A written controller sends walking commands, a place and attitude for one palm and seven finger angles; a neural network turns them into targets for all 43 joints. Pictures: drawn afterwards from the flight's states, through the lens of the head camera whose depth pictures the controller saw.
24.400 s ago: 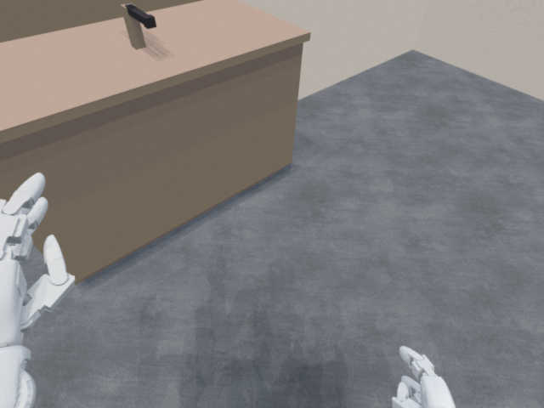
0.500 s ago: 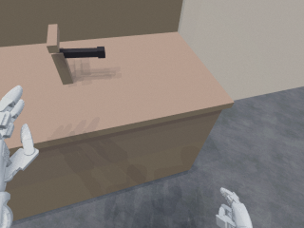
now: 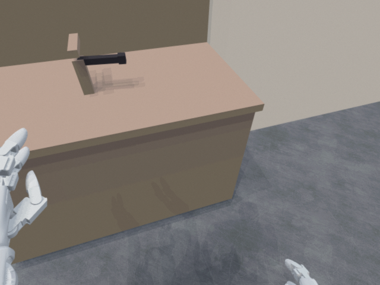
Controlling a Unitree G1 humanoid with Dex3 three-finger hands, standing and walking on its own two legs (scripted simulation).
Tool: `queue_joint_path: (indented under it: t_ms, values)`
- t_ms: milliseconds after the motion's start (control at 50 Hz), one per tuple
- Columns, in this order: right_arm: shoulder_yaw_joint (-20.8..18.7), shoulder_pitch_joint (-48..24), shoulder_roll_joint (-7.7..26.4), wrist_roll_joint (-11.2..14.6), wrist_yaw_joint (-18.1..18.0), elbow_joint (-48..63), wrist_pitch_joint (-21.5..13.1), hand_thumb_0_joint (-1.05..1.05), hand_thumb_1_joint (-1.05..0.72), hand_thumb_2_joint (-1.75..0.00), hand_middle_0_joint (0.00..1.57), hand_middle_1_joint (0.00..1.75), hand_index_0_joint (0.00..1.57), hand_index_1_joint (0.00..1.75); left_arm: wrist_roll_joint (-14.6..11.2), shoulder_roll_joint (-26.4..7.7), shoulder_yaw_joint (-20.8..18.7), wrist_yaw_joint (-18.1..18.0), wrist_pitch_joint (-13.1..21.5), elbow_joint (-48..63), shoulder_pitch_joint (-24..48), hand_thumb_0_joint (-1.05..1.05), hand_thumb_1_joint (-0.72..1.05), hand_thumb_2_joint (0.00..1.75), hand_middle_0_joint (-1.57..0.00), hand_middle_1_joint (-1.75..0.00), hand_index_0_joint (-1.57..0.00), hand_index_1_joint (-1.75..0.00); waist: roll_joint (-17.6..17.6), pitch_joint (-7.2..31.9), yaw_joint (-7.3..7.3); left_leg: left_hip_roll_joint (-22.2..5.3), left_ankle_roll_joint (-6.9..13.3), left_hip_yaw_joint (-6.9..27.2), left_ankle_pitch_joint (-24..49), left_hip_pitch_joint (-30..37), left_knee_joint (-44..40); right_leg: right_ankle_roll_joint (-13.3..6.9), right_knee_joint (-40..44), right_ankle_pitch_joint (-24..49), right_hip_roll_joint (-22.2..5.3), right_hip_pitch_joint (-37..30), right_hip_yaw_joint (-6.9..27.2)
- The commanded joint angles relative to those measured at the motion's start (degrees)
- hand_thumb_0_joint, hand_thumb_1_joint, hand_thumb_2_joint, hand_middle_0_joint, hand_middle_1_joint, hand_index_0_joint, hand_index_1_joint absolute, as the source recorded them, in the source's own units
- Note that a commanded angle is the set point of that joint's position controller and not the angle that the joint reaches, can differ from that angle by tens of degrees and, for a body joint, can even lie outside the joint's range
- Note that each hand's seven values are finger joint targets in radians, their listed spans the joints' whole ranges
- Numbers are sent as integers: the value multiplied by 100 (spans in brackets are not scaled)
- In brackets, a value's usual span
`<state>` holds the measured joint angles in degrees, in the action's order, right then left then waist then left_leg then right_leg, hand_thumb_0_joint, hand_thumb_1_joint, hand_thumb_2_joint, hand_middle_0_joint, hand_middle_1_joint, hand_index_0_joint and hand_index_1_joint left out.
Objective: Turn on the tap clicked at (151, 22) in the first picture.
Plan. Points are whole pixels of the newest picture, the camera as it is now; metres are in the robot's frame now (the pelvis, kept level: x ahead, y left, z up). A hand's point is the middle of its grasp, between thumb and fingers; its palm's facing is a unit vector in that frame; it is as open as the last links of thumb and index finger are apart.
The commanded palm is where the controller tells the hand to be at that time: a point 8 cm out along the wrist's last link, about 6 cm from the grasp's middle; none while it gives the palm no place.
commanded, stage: stop stepping back and stand still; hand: left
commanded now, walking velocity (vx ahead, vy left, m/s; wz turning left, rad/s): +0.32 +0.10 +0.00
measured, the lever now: (121, 58) +0.78 +0.26 +0.12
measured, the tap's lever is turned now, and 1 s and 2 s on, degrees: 82 82 82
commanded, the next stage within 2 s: stand and check the lever's angle in 1.34 s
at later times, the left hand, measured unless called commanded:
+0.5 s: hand out of the picture +0.09 +0.21 +0.16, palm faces +0.41 -0.85 -0.34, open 7.5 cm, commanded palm +0.05 +0.26 +0.19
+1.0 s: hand (34, 281) +0.10 +0.19 +0.18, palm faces +0.43 -0.83 -0.34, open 7.4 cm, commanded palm +0.05 +0.23 +0.19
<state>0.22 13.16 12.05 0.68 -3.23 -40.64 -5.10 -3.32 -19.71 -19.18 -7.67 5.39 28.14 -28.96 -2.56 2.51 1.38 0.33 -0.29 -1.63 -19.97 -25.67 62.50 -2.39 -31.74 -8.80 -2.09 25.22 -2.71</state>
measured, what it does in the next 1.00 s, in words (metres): walks backwards: left foot, then right foot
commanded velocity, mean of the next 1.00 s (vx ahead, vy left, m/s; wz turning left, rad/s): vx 0.14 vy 0.02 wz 0.00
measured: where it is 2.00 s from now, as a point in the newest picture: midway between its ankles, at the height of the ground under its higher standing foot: outside the picture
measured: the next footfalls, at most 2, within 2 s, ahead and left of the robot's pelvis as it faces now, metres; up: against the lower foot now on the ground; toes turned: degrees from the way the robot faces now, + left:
left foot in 0.10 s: -0.06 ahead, +0.14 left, +0.00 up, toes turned +3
right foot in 0.30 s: +0.06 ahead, -0.10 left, +0.00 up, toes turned +1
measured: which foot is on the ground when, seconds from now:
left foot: up 0.00-0.08, down 0.10-0.28, up 0.30-0.50, down 0.52-1.00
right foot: down 0.00-0.10, up 0.12-0.28, down 0.30-0.52, up 0.54-0.82, down 0.84-1.00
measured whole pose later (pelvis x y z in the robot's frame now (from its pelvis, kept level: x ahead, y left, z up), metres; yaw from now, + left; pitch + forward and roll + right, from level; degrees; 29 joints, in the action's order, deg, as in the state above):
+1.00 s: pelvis -0.10 -0.05 -0.01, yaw +3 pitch -2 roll -1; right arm -0.6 12.8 12.9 1.1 -3.5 -38.3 -5.1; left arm -3.3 -19.7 -19.0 -8.6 7.4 31.3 -27.4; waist 1.1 -0.6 1.2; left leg -2.1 1.7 0.0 -19.2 -17.0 36.2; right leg -0.6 -34.2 -15.0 -0.3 17.4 -4.0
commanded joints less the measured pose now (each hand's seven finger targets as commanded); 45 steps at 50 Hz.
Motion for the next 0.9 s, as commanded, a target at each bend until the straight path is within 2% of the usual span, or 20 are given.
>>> queue_joint_path:
  t_ms: [0,40,80,100,140,200,240,260,280,300,380,460,500,520,580,700,760,780,820,880]
  values:
    - [-176,-582,534,1,-92,1001,-519,0,-90,-90,20,30,20,30,-4,-1348,-759,-156,397,1538,453,0,90,90,-20,-30,-20,-30,-720,673,28,-21,351,-225,-703,1297,-2477,-44,1500,-2718,-1307,31,1173]
    - [-202,-405,611,-25,-120,1101,-591,0,-90,-90,20,30,20,30,-3,-1383,-860,-209,461,1803,518,0,90,90,-20,-30,-20,-30,256,890,66,-70,528,-361,-701,1657,-4255,61,286,-2529,-823,-475,735]
    - [-426,-378,871,-48,-152,1382,-620,0,-90,-90,20,30,20,30,8,-1398,-981,-269,509,1796,534,0,90,90,-20,-30,-20,-30,2842,417,-4,-1522,1222,1550,-390,1497,-5353,441,-3482,-2013,681,344,-539]
    - [-386,-331,695,36,-111,1118,-654,0,-90,-90,20,30,20,30,118,-1292,-992,-239,565,1094,453,0,90,90,-20,-30,-20,-30,2541,-154,96,-1788,1567,1830,197,762,-5248,313,-4449,-1606,273,1029,213]
    - [-332,-441,616,106,15,801,-648,0,-90,-90,20,30,20,30,101,-1243,-927,-112,635,574,490,0,90,90,-20,-30,-20,-30,966,-1033,-32,-1934,1459,1875,407,541,-4847,223,-4114,-1545,-165,1707,784]
    - [-351,-425,859,28,-120,910,-535,0,-90,-90,20,30,20,30,15,-1056,-765,21,601,446,680,0,90,90,-20,-30,-20,-30,856,-498,-166,-1409,879,875,46,155,-3923,244,-913,-1409,0,-712,100]
    - [-360,-443,859,42,-104,1063,-533,0,-90,-90,20,30,20,30,44,-852,-511,87,483,512,806,0,90,90,-20,-30,-20,-30,402,-214,-198,-533,624,231,-1166,-252,-2283,301,342,-735,242,-1967,-209]
    - [-385,-589,749,40,-105,1146,-533,0,-90,-90,20,30,20,30,62,-1018,-555,105,491,635,955,0,90,90,-20,-30,-20,-30,-943,-244,-188,14,474,-149,-1463,-898,-653,-51,1241,-1764,-594,-1977,1263]
    - [-353,-734,676,69,-82,1230,-559,0,-90,-90,20,30,20,30,47,-1044,-541,156,470,552,962,0,90,90,-20,-30,-20,-30,-1477,-289,-60,205,354,341,-953,-996,903,-508,2112,-2491,-1679,-1148,3300]
    - [-257,-733,507,28,-40,1056,-588,0,-90,-90,20,30,20,30,7,-1137,-598,201,557,969,1418,0,90,90,-20,-30,-20,-30,-1060,-128,63,-59,249,515,-486,-606,1356,-606,2454,-4150,-1848,-81,3582]
    - [-256,-575,498,39,-11,775,-490,0,-90,-90,20,30,20,30,11,-1457,-823,88,579,1772,1109,0,90,90,-20,-30,-20,-30,-345,163,140,-252,240,129,14,1001,-193,-464,1909,-3497,-1319,1181,1833]
    - [-111,-614,461,-40,-179,952,-591,0,-90,-90,20,30,20,30,29,-1341,-807,-150,500,1845,831,0,90,90,-20,-30,-20,-30,143,469,77,-10,491,-355,-733,2035,-3293,-243,835,-3200,-856,531,999]
    - [-207,-580,756,-51,-195,1144,-622,0,-90,-90,20,30,20,30,74,-1222,-775,-246,543,1791,1153,0,90,90,-20,-30,-20,-30,2702,93,96,-1605,1166,2110,-1774,1804,-5221,270,-2948,-2355,680,994,-347]
    - [-221,-535,627,8,-146,1101,-662,0,-90,-90,20,30,20,30,164,-1317,-890,-244,605,1242,1290,0,90,90,-20,-30,-20,-30,2294,-317,141,-1958,1470,2720,-1676,1011,-5446,199,-4055,-1844,384,1420,393]
    - [-219,-469,554,128,17,897,-607,0,-90,-90,20,30,20,30,124,-999,-572,-145,478,540,942,0,90,90,-20,-30,-20,-30,697,-657,42,-1764,1374,2013,-862,1188,-5022,248,-4259,-1252,14,1908,557]
    - [-188,-571,646,74,-36,1189,-569,0,-90,-90,20,30,20,30,117,-776,-255,-79,462,1171,997,0,90,90,-20,-30,-20,-30,1818,-350,-11,-1354,917,1037,-1185,899,-5042,262,-1144,-1264,81,9,-247]
    - [-170,-604,664,-7,-111,1154,-526,0,-90,-90,20,30,20,30,122,-970,-477,-200,442,972,1085,0,90,90,-20,-30,-20,-30,917,-9,-164,-1079,669,747,-844,627,-4046,243,698,-781,269,-1569,-365]
    - [-199,-598,632,-17,-114,1168,-501,0,-90,-90,20,30,20,30,154,-1022,-480,-193,435,928,1024,0,90,90,-20,-30,-20,-30,405,92,-123,-746,531,349,-726,271,-3194,68,939,-615,-38,-2015,28]
    - [-203,-744,485,7,-97,1217,-462,0,-90,-90,20,30,20,30,84,-1398,-777,-197,489,1160,1157,0,90,90,-20,-30,-20,-30,-1011,186,-141,-62,229,-3,-633,-566,-882,-758,1897,-843,-1661,-1962,2576]
    - [-317,-699,552,93,-29,1119,-412,0,-90,-90,20,30,20,30,-43,-1307,-862,-157,497,1262,854,0,90,90,-20,-30,-20,-30,-712,128,-59,-428,187,527,-440,152,-1063,-901,1619,-1246,-1663,-1045,2060]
